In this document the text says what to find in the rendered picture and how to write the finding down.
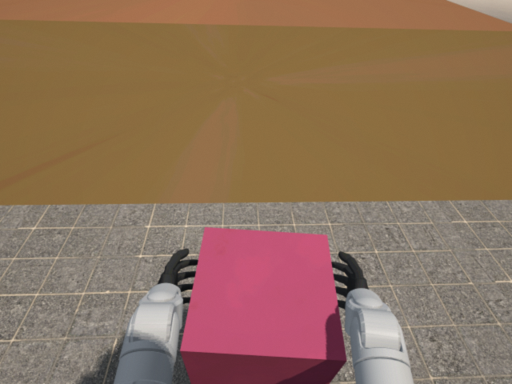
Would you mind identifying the left robot forearm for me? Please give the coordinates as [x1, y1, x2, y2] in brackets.
[114, 283, 183, 384]

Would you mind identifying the right robot forearm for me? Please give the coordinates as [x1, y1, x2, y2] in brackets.
[345, 288, 414, 384]

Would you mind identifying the left robot hand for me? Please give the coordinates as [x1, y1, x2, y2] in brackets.
[158, 249, 198, 304]

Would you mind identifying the carton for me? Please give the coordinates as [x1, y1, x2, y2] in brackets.
[180, 227, 346, 384]

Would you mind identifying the right robot hand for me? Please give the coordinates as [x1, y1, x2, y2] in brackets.
[331, 251, 369, 309]

